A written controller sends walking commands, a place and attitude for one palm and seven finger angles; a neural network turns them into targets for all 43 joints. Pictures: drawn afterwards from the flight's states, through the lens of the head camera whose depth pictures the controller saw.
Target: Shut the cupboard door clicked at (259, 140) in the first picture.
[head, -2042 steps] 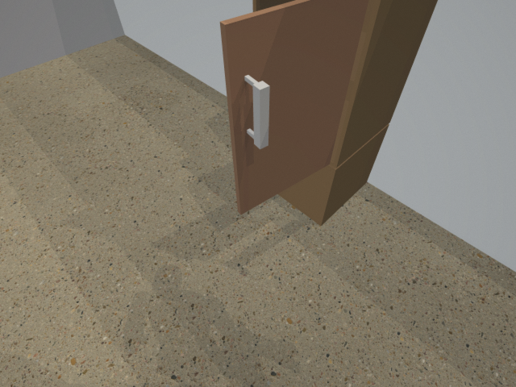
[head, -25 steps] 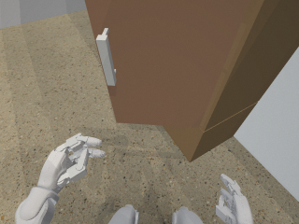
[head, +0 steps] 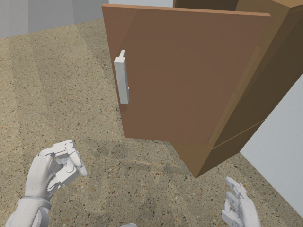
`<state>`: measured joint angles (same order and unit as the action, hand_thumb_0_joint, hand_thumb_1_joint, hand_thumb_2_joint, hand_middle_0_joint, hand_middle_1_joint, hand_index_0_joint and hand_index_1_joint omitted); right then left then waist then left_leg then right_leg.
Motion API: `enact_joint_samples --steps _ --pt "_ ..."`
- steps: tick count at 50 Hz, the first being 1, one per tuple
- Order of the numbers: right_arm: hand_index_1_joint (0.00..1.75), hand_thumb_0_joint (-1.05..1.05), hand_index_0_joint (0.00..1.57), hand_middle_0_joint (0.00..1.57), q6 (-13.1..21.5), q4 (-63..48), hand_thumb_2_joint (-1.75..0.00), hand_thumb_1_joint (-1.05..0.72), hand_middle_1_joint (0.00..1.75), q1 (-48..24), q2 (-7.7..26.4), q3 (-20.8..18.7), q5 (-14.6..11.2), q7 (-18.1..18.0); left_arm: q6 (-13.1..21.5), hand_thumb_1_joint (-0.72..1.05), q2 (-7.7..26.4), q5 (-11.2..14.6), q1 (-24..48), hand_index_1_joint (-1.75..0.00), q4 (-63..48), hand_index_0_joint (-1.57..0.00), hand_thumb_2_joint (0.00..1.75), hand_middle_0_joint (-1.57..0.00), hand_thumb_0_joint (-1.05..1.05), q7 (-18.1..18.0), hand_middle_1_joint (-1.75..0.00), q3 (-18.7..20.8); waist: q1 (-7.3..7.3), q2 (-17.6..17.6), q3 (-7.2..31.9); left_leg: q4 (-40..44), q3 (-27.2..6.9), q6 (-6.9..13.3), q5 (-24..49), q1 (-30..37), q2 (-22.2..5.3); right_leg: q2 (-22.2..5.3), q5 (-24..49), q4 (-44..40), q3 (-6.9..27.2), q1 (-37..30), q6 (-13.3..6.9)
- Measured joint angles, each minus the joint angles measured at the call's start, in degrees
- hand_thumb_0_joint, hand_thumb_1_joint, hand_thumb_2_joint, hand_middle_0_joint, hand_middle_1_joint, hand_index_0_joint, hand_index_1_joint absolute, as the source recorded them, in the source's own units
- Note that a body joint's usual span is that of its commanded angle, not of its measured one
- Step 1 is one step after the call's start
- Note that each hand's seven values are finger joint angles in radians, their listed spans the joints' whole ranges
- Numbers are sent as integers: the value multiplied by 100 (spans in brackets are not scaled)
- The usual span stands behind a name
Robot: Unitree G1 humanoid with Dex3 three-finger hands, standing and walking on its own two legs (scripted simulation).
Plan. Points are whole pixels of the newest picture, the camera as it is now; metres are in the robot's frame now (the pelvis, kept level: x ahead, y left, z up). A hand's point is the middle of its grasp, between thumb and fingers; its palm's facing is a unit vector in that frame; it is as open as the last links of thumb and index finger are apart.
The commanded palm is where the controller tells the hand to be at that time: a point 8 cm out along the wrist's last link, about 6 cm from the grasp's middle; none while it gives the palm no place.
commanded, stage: raise the hand and make a fist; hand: left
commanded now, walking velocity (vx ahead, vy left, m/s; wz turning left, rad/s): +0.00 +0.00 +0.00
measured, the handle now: (124, 78) +0.52 +0.14 +0.11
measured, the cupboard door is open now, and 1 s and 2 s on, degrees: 56 56 56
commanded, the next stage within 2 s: bring the fist close to the handle in 0.72 s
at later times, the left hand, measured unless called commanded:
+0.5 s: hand (89, 163) +0.23 +0.16 +0.10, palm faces -0.04 -1.00 -0.03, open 3.1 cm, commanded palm +0.20 +0.22 +0.11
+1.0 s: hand (95, 153) +0.25 +0.15 +0.12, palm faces +0.01 -1.00 -0.05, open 3.1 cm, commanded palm +0.23 +0.20 +0.11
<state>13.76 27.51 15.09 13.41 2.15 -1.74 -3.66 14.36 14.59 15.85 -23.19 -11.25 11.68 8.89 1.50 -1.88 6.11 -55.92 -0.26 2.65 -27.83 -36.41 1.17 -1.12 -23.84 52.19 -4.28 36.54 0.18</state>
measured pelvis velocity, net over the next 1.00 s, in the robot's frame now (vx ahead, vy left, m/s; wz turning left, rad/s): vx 0.00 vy -0.03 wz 0.01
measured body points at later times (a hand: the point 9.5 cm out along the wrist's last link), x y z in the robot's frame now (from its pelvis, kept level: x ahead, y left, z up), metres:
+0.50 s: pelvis +0.00 -0.02 +0.02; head +0.02 -0.04 +0.47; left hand +0.23 +0.21 +0.11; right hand +0.17 -0.26 -0.06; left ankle +0.00 +0.08 -0.69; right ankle +0.02 -0.13 -0.69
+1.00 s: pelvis +0.00 -0.03 +0.02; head +0.02 -0.05 +0.47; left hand +0.24 +0.20 +0.12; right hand +0.18 -0.26 -0.06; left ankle +0.00 +0.08 -0.69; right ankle +0.02 -0.13 -0.69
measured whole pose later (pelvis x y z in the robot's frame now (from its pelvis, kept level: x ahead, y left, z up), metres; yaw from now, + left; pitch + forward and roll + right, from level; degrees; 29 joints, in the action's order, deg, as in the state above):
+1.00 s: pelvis +0.00 -0.03 +0.02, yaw +1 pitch +5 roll -1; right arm 14.6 32.7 15.0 15.0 2.8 -2.8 -4.5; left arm 12.5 13.6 16.0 -12.2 -2.0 12.7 8.2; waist 1.5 -3.0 3.3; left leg -47.7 -1.2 0.5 -24.1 -28.7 0.7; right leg -0.4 -21.8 46.3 -5.0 29.8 -1.9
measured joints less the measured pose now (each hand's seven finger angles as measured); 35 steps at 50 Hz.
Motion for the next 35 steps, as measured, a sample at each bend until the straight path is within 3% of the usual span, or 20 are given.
enact_joint_samples --steps 8,17,25,35 --pt "30 2 21 20 -128 -54 -90 -90 30 -20 34 155 -24 18 -525 90 11 -89 206 -144 220 -125 90 -124 1 257 -144 -165 73 -84 -76 289 -48 -20 94 317 12 -2 66 -275 -43 -328 -18" --pt "30 2 21 20 -133 228 -90 -90 30 135 77 150 -64 -27 -383 90 89 129 507 -149 239 -129 90 -129 1 232 -149 185 64 -86 -150 594 -74 -103 207 665 -30 46 140 -514 -63 -644 -98" --pt "30 2 20 20 -110 300 -90 -90 30 172 190 70 -96 -66 -726 90 17 148 508 -150 606 -130 90 -129 1 447 -149 42 -38 -119 -186 845 -28 -155 346 816 -54 74 235 -661 -16 -726 -146" --pt "30 2 20 20 -5 391 -90 -90 30 126 205 4 -92 -39 -154 90 -21 105 481 -150 530 -130 90 -130 1 209 -150 119 5 -64 -242 823 -72 -228 361 816 -90 107 217 -604 -59 -717 -220"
